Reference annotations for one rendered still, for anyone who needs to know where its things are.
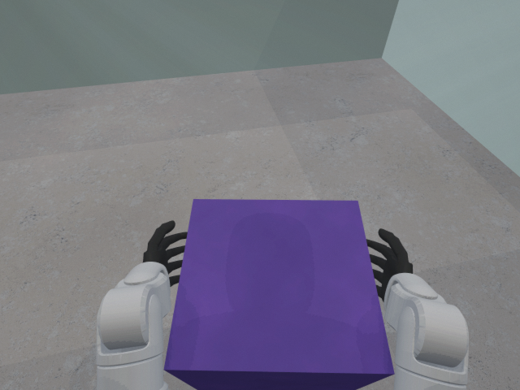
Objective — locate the robot left hand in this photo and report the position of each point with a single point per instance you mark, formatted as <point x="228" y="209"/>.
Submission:
<point x="157" y="245"/>

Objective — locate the robot right hand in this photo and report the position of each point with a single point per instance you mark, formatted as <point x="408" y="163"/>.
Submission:
<point x="397" y="260"/>

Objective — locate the robot left forearm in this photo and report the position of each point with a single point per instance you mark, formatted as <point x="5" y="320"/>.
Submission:
<point x="130" y="330"/>

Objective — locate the carton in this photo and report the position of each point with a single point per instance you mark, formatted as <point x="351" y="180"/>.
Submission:
<point x="277" y="295"/>

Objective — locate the robot right forearm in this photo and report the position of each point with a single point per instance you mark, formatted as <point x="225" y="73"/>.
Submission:
<point x="432" y="342"/>

